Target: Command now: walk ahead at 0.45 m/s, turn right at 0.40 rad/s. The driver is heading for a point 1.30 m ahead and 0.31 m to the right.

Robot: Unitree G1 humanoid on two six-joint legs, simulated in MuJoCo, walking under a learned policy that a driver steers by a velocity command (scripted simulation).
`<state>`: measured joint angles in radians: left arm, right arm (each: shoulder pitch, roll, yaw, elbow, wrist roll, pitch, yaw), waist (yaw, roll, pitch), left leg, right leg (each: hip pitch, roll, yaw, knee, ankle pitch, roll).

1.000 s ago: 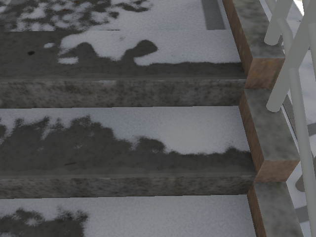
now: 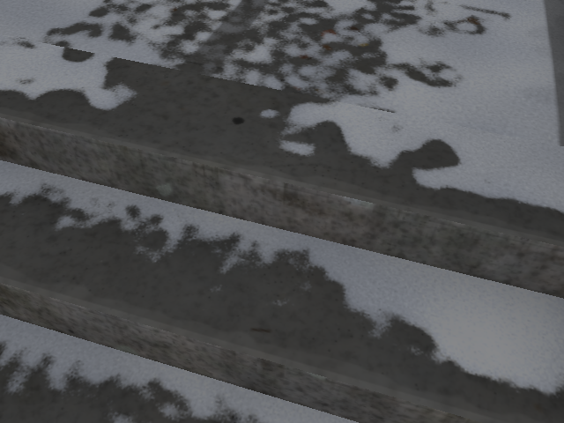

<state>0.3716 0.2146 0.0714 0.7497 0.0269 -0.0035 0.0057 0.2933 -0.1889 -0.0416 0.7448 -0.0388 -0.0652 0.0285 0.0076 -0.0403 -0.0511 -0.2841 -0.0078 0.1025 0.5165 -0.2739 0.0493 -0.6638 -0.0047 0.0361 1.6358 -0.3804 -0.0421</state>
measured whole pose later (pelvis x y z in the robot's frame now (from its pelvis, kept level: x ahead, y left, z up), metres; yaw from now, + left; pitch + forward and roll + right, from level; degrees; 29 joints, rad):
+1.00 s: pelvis +0.45 -0.07 +0.22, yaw -29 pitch +2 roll +2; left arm 0.31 0.22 0.08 0.76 0.03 -0.03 0.04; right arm 0.05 -0.08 0.02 0.62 -0.01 0.00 -0.06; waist 0.03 -0.04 0.03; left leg -0.76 -0.02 0.12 1.07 -0.35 0.10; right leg -0.44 0.12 0.16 1.31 -0.30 -0.01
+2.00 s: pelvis +0.37 -0.18 +0.16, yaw -4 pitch +2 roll +1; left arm 0.35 0.17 0.02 0.77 0.03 -0.05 0.06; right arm 0.18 -0.21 -0.08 0.64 -0.06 0.10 -0.01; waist -0.01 0.10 0.01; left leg -1.05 -0.03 -0.07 2.11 -0.44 0.03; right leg -0.09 -0.09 -0.26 0.42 -0.36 0.00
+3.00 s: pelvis +0.82 -0.02 +0.31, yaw -10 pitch +2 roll -4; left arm 0.02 0.10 -0.03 0.70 -0.02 0.05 0.00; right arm 0.63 -0.10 0.02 1.04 0.03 -0.09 -0.10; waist 0.00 -0.01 -0.03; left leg 0.03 0.05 0.34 0.56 -0.28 0.03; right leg -0.84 0.12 -0.30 1.27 -0.51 -0.24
